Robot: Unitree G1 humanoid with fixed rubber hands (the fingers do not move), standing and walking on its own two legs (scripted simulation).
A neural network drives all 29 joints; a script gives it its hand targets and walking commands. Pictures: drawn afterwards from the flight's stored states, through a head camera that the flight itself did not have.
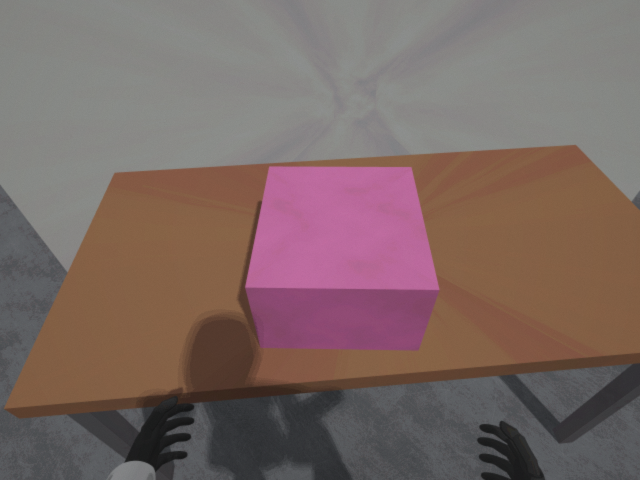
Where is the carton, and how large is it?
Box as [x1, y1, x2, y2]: [245, 167, 438, 350]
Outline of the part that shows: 269,167 245,285 260,347 418,350 438,292 438,285 411,167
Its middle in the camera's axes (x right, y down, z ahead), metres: +0.03 +0.02 +0.70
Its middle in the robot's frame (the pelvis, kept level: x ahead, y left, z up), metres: +0.52 -0.01 -0.05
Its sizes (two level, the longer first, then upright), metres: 0.288 0.270 0.171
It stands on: a table, 0.64 m high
